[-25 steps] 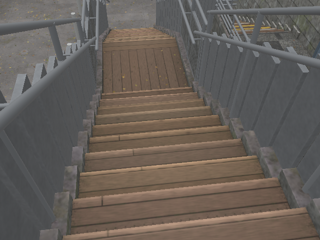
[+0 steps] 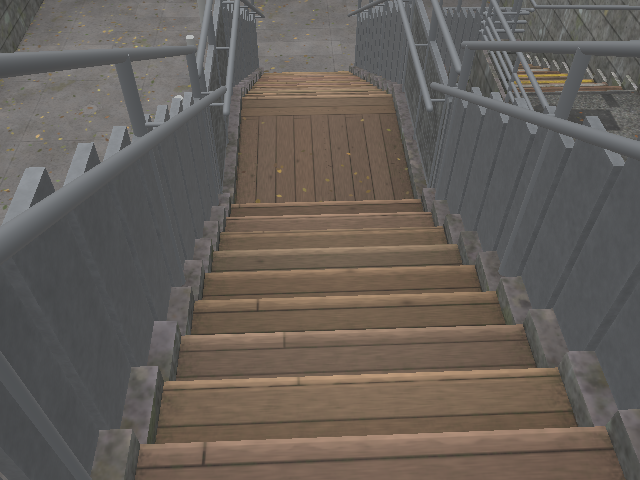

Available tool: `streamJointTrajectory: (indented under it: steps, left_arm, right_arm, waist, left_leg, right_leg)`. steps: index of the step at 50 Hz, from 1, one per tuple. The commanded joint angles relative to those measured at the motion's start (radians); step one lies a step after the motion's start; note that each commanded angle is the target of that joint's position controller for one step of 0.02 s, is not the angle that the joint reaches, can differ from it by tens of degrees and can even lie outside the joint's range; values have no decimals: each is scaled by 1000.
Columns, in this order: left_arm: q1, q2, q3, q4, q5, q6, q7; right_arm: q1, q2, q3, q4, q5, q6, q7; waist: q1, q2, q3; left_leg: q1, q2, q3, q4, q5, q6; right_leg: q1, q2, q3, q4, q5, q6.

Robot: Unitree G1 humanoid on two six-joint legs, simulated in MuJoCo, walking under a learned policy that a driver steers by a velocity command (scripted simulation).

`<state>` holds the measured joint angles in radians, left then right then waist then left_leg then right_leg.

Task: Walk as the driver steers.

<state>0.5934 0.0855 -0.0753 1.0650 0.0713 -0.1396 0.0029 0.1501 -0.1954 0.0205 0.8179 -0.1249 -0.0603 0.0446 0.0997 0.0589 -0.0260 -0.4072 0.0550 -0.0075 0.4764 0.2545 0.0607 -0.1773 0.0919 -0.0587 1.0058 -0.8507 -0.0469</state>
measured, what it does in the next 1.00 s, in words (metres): goes down: left foot 0.16 m lower, then right foot 0.16 m lower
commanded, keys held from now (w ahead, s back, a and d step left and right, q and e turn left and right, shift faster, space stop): w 0.62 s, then w+q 0.38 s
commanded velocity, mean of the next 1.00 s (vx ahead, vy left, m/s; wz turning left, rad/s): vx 0.49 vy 0.00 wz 0.12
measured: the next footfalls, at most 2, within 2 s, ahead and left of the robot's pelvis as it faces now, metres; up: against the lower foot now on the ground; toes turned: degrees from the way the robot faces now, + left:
left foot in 0.04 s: +0.10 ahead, +0.09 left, -0.16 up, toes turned +3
right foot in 0.48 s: +0.41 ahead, -0.13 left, -0.32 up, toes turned -3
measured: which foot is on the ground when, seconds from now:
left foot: up 0.00-0.02, down 0.04-0.48, up 0.50-1.00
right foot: down 0.00-0.04, up 0.06-0.46, down 0.48-1.00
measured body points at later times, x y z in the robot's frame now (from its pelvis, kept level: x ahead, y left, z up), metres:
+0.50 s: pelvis +0.29 -0.04 -0.21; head +0.29 -0.06 +0.24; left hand +0.47 +0.16 -0.31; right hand +0.13 -0.22 -0.35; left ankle +0.08 +0.09 -0.77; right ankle +0.37 -0.13 -0.96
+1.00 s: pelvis +0.54 -0.03 -0.31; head +0.54 -0.02 +0.14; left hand +0.33 +0.08 -0.45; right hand +0.73 -0.20 -0.44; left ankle +0.66 +0.12 -1.03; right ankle +0.37 -0.13 -0.97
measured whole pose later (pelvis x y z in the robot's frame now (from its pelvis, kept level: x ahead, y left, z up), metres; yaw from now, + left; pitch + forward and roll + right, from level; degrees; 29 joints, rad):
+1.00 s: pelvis +0.54 -0.03 -0.31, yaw +9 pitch +0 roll -4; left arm 0.67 0.08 -0.08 1.16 0.11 -0.10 0.01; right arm 0.11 -0.19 0.04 0.92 -0.10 -0.06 0.09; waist 0.11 0.04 -0.02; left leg -0.55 0.10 -0.02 0.61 0.30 0.05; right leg -0.09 0.02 -0.24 0.92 -0.82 -0.03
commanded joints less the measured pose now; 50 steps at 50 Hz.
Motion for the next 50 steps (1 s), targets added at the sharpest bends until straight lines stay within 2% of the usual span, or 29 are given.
streamJointTrajectory:
  steps: [1,2,3,4,5,6,8,9,10,12,13,15,18,21,22,24,25,26,27,28,31,33,35,36,40,43,48,49,50]
  left_arm:
    - [23,256,62,-19,5,43,-27]
    - [-8,231,64,-20,35,58,-66]
    - [206,61,45,18,22,57,-99]
    - [77,109,55,-81,-9,37,-107]
    - [-146,149,71,-209,-40,14,-96]
    - [-262,221,89,-242,-27,6,-71]
    - [-242,139,63,-198,23,25,-34]
    - [-237,123,69,-171,30,34,-37]
    - [-236,118,77,-171,30,49,-39]
    - [-158,91,50,-156,30,63,-71]
    - [-247,116,50,-191,63,65,-73]
    - [-455,136,33,-256,35,62,-57]
    - [-469,171,32,-296,41,98,-79]
    - [-542,208,32,-343,39,100,-81]
    - [-446,231,47,-292,12,88,-73]
    - [58,362,126,-107,-11,66,-59]
    - [231,459,163,-72,7,75,-83]
    - [206,456,165,-76,31,86,-111]
    - [129,429,172,-88,38,88,-114]
    - [-12,333,147,-108,38,88,-100]
    - [-192,78,57,-124,45,42,-63]
    - [-90,142,67,-90,-7,18,-42]
    - [-47,180,76,-50,36,14,-35]
    - [19,98,52,-15,42,6,-16]
    - [57,75,15,32,43,19,-32]
    - [34,102,4,33,45,10,-26]
    - [226,115,20,115,17,43,27]
    - [208,137,23,108,63,44,15]
    - [114,117,23,82,45,35,4]
  right_arm:
    - [284,-128,-37,98,46,-26,-9]
    - [568,-192,-70,187,28,-22,-11]
    - [713,-280,-101,219,20,-3,-3]
    - [720,-279,-112,240,-5,-5,10]
    - [604,-296,-126,230,-4,-17,12]
    - [448,-202,-92,211,20,-23,14]
    - [230,86,17,155,-14,-46,1]
    - [179,96,26,134,22,-59,-11]
    - [237,25,16,162,51,-72,-19]
    - [309,-68,3,201,53,-81,-4]
    - [400,-21,14,234,54,-98,-36]
    - [495,-18,27,244,53,-99,-73]
    - [434,-50,38,225,32,-78,-23]
    - [481,-89,24,248,69,-67,-31]
    - [460,-103,15,253,70,-47,-30]
    - [446,-155,-3,276,4,-13,44]
    - [716,39,19,337,33,-23,77]
    - [665,-23,8,272,55,-34,93]
    - [474,-62,-2,171,86,-42,75]
    - [350,-62,5,132,79,-47,34]
    - [293,-5,3,135,24,-27,-16]
    - [271,-3,-11,164,25,-13,14]
    - [314,11,-3,167,21,-19,31]
    - [257,14,4,148,5,-27,28]
    - [106,-18,8,125,35,-12,31]
    - [10,-72,-1,66,27,-4,36]
    - [-224,-42,13,15,43,-4,41]
    - [-129,-31,15,32,19,-7,42]
    - [-97,-77,-6,59,19,-19,46]
  waist:
    - [-150,27,100]
    - [-276,77,48]
    - [-232,245,-268]
    - [-266,30,-239]
    - [-279,30,-52]
    - [-239,-99,45]
    - [-80,-197,202]
    - [-82,-159,238]
    - [-89,-57,182]
    - [-55,8,73]
    - [-129,-61,75]
    - [-225,-141,78]
    - [-145,-31,110]
    - [-189,-52,175]
    - [-153,-81,167]
    - [45,-133,43]
    - [2,-410,-274]
    - [11,-282,-354]
    - [46,-200,-205]
    - [6,-29,-52]
    - [-153,-73,160]
    - [-88,-92,115]
    - [-122,-116,68]
    - [-72,-64,52]
    - [-63,-101,124]
    - [-83,-75,164]
    - [56,-80,235]
    - [1,-135,188]
    - [-36,-75,152]
  left_leg:
    - [410,-65,97,-210,-19,5]
    - [647,45,-27,-246,106,100]
    - [1096,286,-189,204,796,361]
    - [1147,325,-316,211,769,382]
    - [1008,408,-471,78,213,418]
    - [774,384,-483,-31,-333,359]
    - [153,260,-284,-158,-235,266]
    - [-112,162,-153,-163,-194,252]
    - [-192,86,-106,-148,-227,249]
    - [-287,69,-128,-44,-268,244]
    - [-18,69,-146,59,-329,206]
    - [89,39,-159,222,-487,163]
    - [-284,33,-187,176,-612,178]
    - [-7,97,-279,307,-558,177]
    - [49,79,-251,399,-518,155]
    - [-102,-7,-134,875,-310,69]
    - [-396,-151,-25,1437,-1016,-15]
    - [-573,-134,-59,1649,-1070,-25]
    - [-809,-106,-57,1634,-1017,-27]
    - [-823,-2,-113,1422,-779,-9]
    - [-446,140,-166,871,-341,42]
    - [-337,82,-65,623,-176,15]
    - [-342,70,-78,638,-96,-5]
    - [-510,107,-168,442,56,-12]
    - [-243,58,-71,285,338,-16]
    - [-230,44,-77,308,227,-1]
    - [-382,72,-17,-13,3,-21]
    - [-215,47,14,221,37,-17]
    - [-112,34,19,240,-18,-3]
  right_leg:
    - [-210,-150,218,128,709,-149]
    - [-339,-125,217,479,717,-92]
    - [-623,2,123,1036,39,-20]
    - [-897,-7,137,1077,63,2]
    - [-1168,-77,142,1001,161,17]
    - [-1190,-155,191,879,297,-5]
    - [-853,-331,280,304,770,-65]
    - [-585,-321,195,16,937,-65]
    - [-442,-262,104,-15,957,-43]
    - [-295,-215,68,138,991,-6]
    - [-549,-267,160,-108,1229,4]
    - [-615,-272,157,-443,1476,21]
    - [-201,-192,40,-333,1345,0]
    - [-253,-195,71,-545,1065,-13]
    - [-139,-192,50,-693,1083,-20]
    - [387,-192,16,-699,1281,-80]
    - [887,-402,140,-294,1969,-312]
    - [919,-494,350,-285,2010,-395]
    - [793,-562,471,-429,1533,-417]
    - [511,-546,459,-549,952,-334]
    - [-200,-374,300,-707,827,-258]
    - [-254,-318,195,-713,787,-288]
    - [-251,-328,216,-607,916,-286]
    - [-54,-338,217,-572,890,-256]
    - [-303,-297,121,-525,647,-197]
    - [-276,-324,149,-483,626,-179]
    - [114,-363,169,-363,724,-171]
    - [27,-378,165,-312,873,-169]
    - [-30,-350,91,-254,915,-135]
